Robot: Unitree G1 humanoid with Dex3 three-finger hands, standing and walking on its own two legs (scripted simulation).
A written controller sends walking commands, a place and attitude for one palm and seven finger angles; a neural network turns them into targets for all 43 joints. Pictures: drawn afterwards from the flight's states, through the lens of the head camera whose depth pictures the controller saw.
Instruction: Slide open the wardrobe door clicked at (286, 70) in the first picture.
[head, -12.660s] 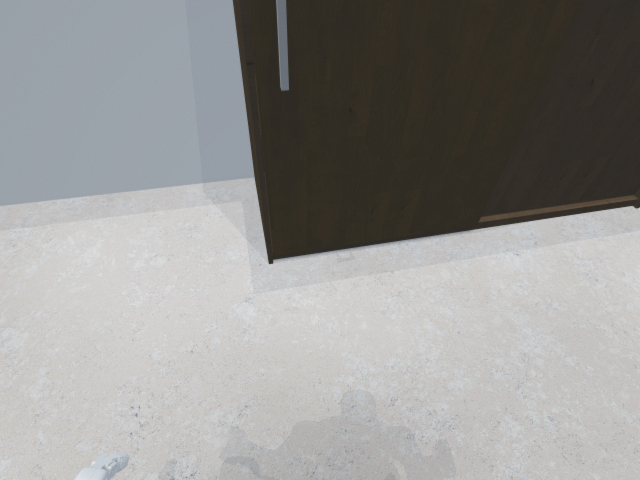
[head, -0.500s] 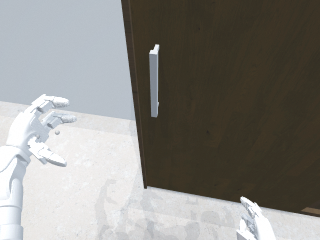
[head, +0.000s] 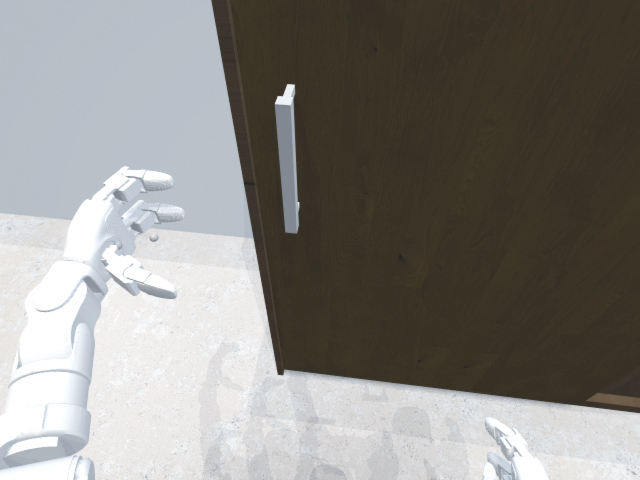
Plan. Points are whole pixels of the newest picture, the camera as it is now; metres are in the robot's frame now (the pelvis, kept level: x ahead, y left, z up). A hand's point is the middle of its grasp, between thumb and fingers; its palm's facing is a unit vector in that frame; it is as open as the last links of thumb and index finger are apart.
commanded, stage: move the hooked fingers beside the handle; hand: left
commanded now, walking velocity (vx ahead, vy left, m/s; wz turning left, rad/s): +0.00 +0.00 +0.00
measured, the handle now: (291, 166) +0.51 +0.08 +0.12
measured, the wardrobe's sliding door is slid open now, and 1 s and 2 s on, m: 0.00 0.00 0.00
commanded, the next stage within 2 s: none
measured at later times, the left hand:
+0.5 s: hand (198, 208) +0.41 +0.19 +0.13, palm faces -0.08 -1.00 +0.01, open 14.0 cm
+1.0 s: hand (243, 182) +0.47 +0.14 +0.12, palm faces -0.05 -1.00 +0.02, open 14.0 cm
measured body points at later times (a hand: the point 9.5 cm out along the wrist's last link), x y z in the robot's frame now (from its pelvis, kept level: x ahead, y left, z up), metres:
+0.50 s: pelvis +0.00 +0.01 +0.00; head +0.03 +0.01 +0.45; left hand +0.41 +0.24 +0.13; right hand +0.12 -0.24 -0.10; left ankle +0.01 +0.07 -0.73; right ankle +0.00 -0.08 -0.73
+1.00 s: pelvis +0.00 +0.00 -0.01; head +0.05 +0.00 +0.44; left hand +0.46 +0.20 +0.12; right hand +0.03 -0.27 -0.12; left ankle +0.01 +0.07 -0.73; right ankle +0.00 -0.08 -0.73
